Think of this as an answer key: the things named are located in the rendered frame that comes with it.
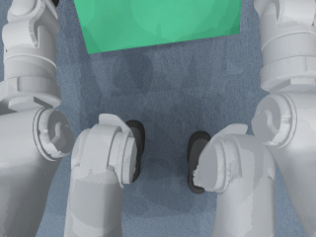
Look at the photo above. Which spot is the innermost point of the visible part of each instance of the right robot forearm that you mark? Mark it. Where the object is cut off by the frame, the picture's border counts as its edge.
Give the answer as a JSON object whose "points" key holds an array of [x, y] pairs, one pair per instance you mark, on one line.
{"points": [[288, 45]]}

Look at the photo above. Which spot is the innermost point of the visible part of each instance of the robot left upper arm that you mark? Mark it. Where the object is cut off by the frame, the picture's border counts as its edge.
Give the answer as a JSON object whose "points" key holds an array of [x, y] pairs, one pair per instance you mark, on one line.
{"points": [[32, 144]]}

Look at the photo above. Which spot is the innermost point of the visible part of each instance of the carton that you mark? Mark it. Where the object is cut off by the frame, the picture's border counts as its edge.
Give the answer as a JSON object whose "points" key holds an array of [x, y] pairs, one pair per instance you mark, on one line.
{"points": [[109, 25]]}

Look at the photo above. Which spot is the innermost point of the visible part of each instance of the robot right upper arm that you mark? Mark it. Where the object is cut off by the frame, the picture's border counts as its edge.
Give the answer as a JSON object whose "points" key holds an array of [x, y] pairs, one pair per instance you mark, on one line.
{"points": [[286, 123]]}

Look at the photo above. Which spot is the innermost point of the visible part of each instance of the robot thigh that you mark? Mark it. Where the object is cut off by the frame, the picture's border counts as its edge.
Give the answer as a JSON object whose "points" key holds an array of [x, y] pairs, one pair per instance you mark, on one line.
{"points": [[236, 166], [97, 183]]}

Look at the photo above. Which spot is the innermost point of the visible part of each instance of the left robot forearm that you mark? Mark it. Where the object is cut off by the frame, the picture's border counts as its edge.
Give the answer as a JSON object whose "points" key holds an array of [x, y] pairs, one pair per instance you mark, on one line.
{"points": [[29, 58]]}

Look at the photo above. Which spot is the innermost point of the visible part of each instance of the robot left thigh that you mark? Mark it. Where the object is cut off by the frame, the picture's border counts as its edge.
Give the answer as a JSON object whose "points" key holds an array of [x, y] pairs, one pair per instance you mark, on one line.
{"points": [[97, 183]]}

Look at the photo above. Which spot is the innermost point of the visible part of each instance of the robot right thigh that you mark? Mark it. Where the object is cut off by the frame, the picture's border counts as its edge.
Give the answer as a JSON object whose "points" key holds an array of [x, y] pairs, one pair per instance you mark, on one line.
{"points": [[236, 166]]}

